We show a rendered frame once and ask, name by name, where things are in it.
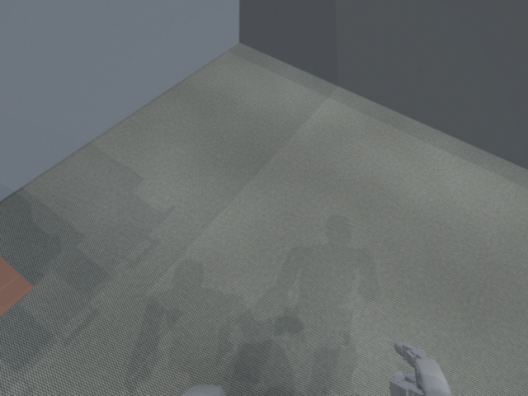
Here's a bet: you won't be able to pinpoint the cabinet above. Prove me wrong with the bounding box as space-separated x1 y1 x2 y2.
0 257 35 317

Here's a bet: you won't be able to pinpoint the right robot hand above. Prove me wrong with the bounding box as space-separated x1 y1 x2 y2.
389 341 452 396

